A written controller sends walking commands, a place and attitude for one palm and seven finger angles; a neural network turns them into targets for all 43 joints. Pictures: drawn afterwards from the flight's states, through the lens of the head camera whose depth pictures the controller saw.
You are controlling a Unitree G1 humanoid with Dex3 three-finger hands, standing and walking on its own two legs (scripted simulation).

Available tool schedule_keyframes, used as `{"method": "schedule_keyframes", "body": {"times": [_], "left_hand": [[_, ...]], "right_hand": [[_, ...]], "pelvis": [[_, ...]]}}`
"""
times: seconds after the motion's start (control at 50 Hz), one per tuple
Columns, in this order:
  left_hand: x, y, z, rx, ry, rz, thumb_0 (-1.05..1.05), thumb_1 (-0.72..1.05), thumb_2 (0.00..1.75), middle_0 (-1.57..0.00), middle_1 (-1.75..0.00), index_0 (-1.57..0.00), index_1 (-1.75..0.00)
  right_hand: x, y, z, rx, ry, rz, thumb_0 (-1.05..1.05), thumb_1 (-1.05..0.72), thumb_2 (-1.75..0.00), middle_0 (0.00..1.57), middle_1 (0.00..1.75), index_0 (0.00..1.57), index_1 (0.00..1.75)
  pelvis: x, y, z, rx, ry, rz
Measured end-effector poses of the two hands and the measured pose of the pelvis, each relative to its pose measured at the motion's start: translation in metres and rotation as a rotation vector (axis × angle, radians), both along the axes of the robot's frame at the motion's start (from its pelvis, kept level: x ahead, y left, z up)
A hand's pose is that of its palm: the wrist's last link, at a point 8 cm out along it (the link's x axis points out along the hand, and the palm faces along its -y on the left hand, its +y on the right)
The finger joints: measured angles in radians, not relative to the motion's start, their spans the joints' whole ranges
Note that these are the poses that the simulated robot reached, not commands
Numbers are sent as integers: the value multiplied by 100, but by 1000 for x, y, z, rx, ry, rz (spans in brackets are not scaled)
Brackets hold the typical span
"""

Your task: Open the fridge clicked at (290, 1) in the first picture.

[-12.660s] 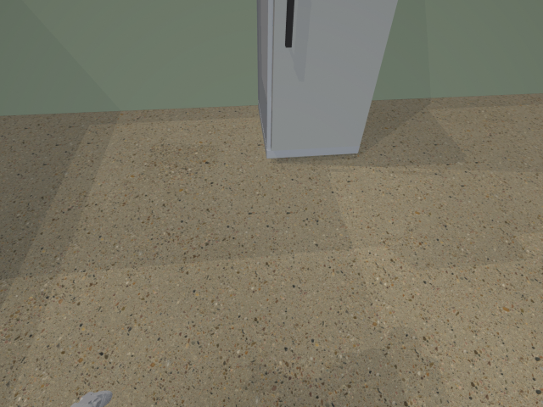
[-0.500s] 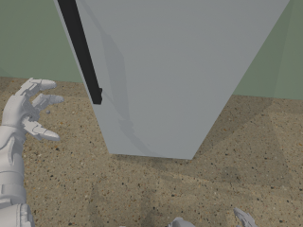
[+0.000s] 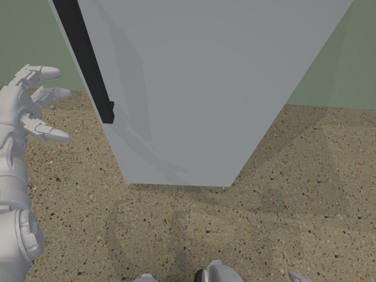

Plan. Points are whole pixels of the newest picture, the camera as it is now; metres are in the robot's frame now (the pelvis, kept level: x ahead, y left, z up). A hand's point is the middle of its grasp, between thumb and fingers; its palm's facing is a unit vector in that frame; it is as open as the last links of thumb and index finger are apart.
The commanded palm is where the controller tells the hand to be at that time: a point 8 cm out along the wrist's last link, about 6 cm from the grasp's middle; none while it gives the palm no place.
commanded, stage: move the hooked fingers beside the handle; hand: left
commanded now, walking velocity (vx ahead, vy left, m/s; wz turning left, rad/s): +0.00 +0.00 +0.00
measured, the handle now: (92, 60) +0.53 +0.20 +0.13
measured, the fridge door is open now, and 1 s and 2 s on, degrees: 0 0 0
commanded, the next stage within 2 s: feel for the door with the fingertips in 1.32 s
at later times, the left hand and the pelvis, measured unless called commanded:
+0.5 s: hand (54, 94) +0.47 +0.27 +0.09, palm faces -0.05 -1.00 +0.00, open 13.9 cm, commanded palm +0.45 +0.31 +0.09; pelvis +0.00 +0.00 -0.01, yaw -1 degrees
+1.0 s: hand (64, 101) +0.47 +0.26 +0.08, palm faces -0.04 -1.00 -0.01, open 13.9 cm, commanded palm +0.45 +0.30 +0.08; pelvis +0.00 +0.00 -0.01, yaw +0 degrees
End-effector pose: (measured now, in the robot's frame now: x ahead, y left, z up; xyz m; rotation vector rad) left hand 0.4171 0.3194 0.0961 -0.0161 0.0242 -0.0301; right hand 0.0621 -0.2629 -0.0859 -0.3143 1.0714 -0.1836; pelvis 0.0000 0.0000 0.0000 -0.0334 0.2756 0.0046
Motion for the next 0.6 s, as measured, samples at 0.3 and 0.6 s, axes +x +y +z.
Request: {"method": "schedule_keyframes", "body": {"times": [0.3,0.6], "left_hand": [[25,10,-2,0,2,-2,-1,-50,30,-30,-120,-30,-120],[32,8,-7,-6,2,-15,-1,-49,30,-30,-120,-30,-120]], "right_hand": [[-47,-7,-4,-26,176,-71,1,-91,-90,21,30,20,30],[-52,3,-5,-1,205,-101,0,-91,-90,21,30,20,30]], "pelvis": [[-2,0,-5,-9,44,-7],[3,6,-6,-14,64,-23]]}}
